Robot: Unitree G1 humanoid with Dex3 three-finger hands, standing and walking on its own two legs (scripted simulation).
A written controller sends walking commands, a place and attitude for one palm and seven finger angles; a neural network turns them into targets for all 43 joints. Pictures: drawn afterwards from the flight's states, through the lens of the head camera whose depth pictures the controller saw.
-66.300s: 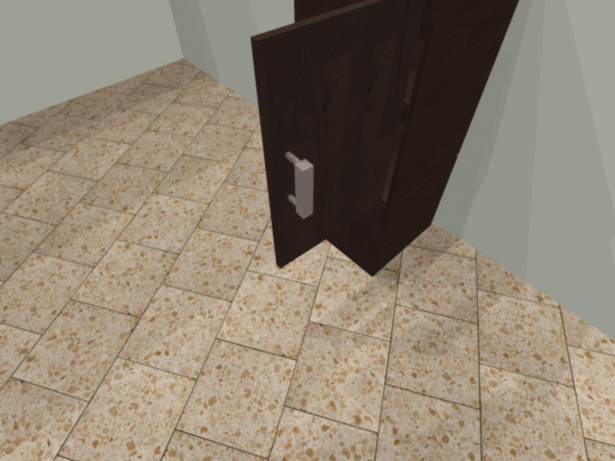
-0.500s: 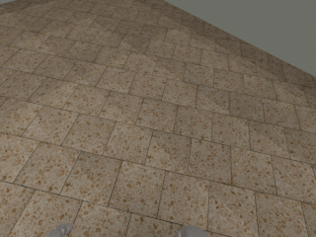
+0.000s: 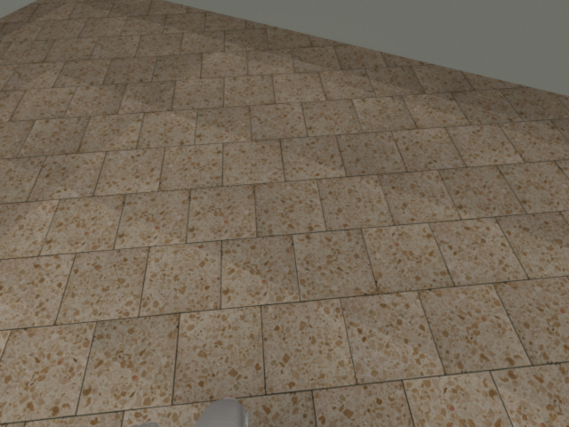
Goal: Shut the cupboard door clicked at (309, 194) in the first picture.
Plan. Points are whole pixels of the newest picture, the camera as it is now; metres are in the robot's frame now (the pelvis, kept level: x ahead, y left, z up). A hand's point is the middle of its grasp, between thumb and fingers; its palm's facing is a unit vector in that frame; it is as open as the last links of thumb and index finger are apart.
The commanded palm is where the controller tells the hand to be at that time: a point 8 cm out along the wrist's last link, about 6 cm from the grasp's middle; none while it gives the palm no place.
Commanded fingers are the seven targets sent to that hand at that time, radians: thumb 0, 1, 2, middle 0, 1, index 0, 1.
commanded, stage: turn to face it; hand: left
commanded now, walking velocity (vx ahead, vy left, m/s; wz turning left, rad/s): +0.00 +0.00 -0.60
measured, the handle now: out of the picture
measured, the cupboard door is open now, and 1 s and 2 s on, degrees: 31 31 31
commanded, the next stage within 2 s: none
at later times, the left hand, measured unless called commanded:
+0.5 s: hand (172, 398) +0.17 +0.20 -0.16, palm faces -0.30 -0.93 -0.23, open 7.4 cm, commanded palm none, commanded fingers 0.00 0.90 0.90 -0.20 -0.30 -0.20 -0.30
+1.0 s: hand (212, 394) +0.18 +0.14 -0.18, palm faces -0.51 -0.84 -0.20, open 7.4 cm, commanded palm none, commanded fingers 0.00 0.90 0.90 -0.20 -0.30 -0.20 -0.30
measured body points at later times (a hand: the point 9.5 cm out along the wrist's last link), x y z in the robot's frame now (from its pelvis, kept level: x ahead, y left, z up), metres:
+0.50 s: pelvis +0.01 +0.02 +0.00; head +0.06 +0.01 +0.44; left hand +0.19 +0.25 -0.14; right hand -0.02 -0.23 -0.14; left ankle +0.03 +0.14 -0.74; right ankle -0.05 -0.11 -0.70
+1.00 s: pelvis +0.03 +0.01 -0.01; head +0.08 -0.01 +0.44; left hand +0.21 +0.18 -0.16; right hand -0.03 -0.28 -0.13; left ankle +0.10 +0.11 -0.72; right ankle -0.04 -0.10 -0.74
